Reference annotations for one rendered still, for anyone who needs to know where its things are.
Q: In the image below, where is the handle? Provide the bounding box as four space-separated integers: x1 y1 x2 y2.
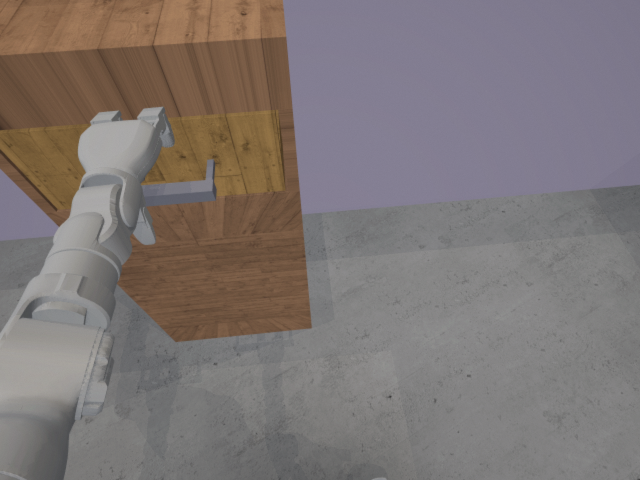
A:
141 159 217 207

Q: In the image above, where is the left robot hand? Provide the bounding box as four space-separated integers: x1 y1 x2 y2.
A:
78 107 175 245

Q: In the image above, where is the cabinet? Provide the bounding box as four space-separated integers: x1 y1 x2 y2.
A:
0 0 312 342

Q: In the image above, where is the left robot forearm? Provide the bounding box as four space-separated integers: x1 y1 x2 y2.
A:
0 168 143 351

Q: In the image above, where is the drawer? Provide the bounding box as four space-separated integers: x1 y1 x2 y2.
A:
0 110 286 210

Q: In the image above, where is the robot left upper arm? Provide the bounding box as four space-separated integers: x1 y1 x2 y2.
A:
0 318 115 480

